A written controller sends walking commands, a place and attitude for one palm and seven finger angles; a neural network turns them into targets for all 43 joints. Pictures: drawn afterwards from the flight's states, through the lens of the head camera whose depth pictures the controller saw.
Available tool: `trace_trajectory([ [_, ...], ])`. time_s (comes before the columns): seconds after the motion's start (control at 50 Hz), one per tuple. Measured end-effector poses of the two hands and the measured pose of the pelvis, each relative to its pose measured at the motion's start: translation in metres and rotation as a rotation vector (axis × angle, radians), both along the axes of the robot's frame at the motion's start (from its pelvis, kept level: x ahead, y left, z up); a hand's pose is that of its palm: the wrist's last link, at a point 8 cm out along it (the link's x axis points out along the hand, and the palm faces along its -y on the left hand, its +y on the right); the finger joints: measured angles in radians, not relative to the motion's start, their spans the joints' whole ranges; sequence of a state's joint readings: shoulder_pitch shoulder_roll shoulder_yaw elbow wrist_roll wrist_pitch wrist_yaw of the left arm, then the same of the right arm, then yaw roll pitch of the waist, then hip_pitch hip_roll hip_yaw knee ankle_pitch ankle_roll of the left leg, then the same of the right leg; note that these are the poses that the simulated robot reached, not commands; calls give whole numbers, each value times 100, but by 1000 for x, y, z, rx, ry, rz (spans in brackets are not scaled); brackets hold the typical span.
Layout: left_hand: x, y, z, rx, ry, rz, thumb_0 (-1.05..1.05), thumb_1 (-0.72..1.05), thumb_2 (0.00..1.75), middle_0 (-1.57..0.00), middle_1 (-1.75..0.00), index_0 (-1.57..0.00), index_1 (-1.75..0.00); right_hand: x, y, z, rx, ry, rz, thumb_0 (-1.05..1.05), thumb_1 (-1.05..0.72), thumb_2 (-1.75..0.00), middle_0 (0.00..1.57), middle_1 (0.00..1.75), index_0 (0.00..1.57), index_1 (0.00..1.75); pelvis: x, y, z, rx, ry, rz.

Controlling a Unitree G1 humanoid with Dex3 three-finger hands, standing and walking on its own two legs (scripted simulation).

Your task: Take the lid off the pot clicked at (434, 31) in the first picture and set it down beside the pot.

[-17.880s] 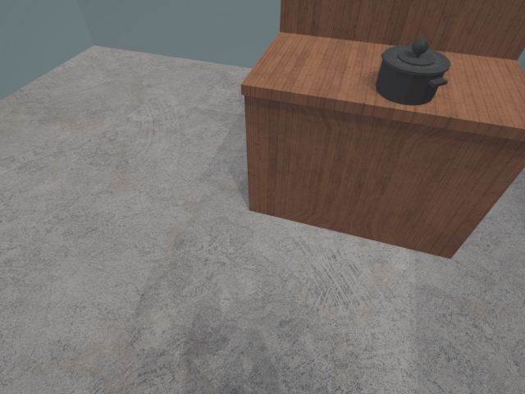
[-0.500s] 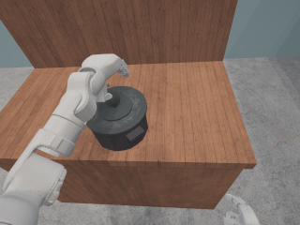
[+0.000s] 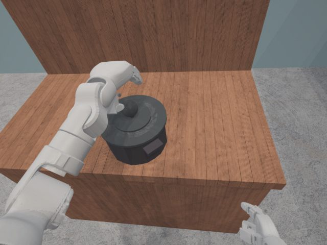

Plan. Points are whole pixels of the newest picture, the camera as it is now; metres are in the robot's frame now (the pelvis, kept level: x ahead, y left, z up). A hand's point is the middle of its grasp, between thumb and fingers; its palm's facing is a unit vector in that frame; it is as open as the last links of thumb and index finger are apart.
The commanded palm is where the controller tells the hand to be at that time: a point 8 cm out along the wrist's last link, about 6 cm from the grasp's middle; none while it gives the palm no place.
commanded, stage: move the open hand above the knob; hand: left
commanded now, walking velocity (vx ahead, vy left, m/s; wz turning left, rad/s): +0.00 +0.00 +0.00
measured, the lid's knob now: (129, 108) +0.45 +0.12 +0.09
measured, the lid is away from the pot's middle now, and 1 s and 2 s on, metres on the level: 0.00 0.00 0.00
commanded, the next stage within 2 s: lower the open fingers around the knob in 0.28 s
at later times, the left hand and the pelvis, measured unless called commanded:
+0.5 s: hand (122, 93) +0.42 +0.11 +0.17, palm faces -0.20 -0.03 -0.98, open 10.4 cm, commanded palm +0.40 +0.12 +0.23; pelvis -0.01 +0.00 +0.00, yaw +0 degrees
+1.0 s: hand (124, 108) +0.42 +0.12 +0.13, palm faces -0.28 -0.04 -0.96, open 10.4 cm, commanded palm +0.40 +0.12 +0.19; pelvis +0.00 +0.00 +0.00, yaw +0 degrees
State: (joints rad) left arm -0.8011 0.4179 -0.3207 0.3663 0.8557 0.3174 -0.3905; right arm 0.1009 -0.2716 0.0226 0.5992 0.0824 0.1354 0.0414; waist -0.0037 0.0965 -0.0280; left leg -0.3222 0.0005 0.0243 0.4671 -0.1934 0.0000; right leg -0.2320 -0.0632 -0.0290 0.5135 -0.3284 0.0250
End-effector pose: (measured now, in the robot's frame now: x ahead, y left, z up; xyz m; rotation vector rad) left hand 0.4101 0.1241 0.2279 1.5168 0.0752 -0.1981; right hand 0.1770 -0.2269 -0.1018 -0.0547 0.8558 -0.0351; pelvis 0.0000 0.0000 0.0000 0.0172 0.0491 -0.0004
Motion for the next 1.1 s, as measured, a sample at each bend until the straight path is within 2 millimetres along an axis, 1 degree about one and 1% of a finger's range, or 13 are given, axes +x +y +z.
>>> trace_trajectory([
  [0.08, -9, -8, -4, 19, 10, -44, 0, -36, 149, -83, -8, -83, -8, 7, 6, 2, 0, -16, 17, 1, -90, -90, 20, 30, 20, 30, -3, 0, -1, -1, -11, 5],
  [0.22, -7, -6, 14, 6, -33, -5, 0, -36, 149, -83, -8, -83, -8, 4, 11, 3, 6, -27, 26, 1, -90, -90, 20, 30, 20, 30, -7, 0, -1, 0, -15, 6],
  [0.3, -8, -6, 2, 9, 9, 16, 0, -36, 149, -83, -8, -83, -8, -4, 10, 1, 10, -4, 24, 1, -90, -90, 20, 30, 20, 30, -10, -1, -1, 0, -16, 5],
  [0.36, -11, -13, -5, 26, 30, -19, 0, -36, 149, -83, -8, -83, -8, -10, 6, -1, -3, 6, 13, 1, -90, -90, 20, 30, 20, 30, -12, -1, -1, 0, -21, 7],
  [0.42, -9, -17, 0, 31, 19, -43, 0, -36, 149, -83, -8, -83, -8, -18, 1, -3, -23, 12, -5, 1, -90, -90, 20, 30, 20, 30, -13, -2, -1, 0, -24, 4],
  [0.5, 4, -10, 3, 14, 29, 22, 0, -36, 149, -83, -8, -83, -8, -31, -6, -7, -35, 42, -32, 1, -90, -90, 20, 30, 20, 30, -13, -3, -1, 1, -18, 0],
  [0.6, 8, -9, -14, 2, 85, 35, 0, -36, 149, -83, -8, -83, -8, -45, -15, -12, -44, 79, -58, 1, -90, -90, 20, 30, 20, 30, -10, -3, 0, 2, -10, -8],
  [0.68, 6, -11, -21, 7, 101, -9, 0, -35, 149, -83, -8, -83, -8, -49, -21, -12, -60, 83, -80, 1, -90, -90, 20, 30, 20, 30, -6, -3, 0, 2, -15, -12],
  [0.76, 12, -4, -22, -7, 95, 1, 0, -35, 149, -83, -8, -83, -8, -47, -24, -10, -72, 81, -89, 1, -90, -90, 20, 30, 20, 30, -3, -3, 0, 1, -13, -12],
  [0.84, 14, 5, -30, -13, 103, 28, 0, -35, 149, -83, -8, -83, -8, -41, -23, -8, -67, 76, -84, 1, -90, -90, 20, 30, 20, 30, -1, -2, 0, 0, -4, -14],
  [0.94, 5, 2, -43, 0, 116, -11, 0, -35, 149, -83, -8, -83, -8, -27, -17, -6, -58, 62, -61, 1, -90, -90, 20, 30, 20, 30, 1, 0, 0, -4, 0, -7],
  [1.02, 4, -2, -43, -4, 93, -38, 0, -35, 149, -83, -8, -83, -8, -14, -9, -3, -51, 39, -43, 1, -90, -90, 20, 30, 20, 30, 2, 1, 0, -5, 2, -4],
  [1.1, 6, 2, -45, -13, 81, -7, 0, -35, 149, -83, -8, -83, -8, -6, -1, -2, -30, 26, -26, 1, -90, -90, 20, 30, 20, 30, 2, 2, 0, -4, 10, -3],
])
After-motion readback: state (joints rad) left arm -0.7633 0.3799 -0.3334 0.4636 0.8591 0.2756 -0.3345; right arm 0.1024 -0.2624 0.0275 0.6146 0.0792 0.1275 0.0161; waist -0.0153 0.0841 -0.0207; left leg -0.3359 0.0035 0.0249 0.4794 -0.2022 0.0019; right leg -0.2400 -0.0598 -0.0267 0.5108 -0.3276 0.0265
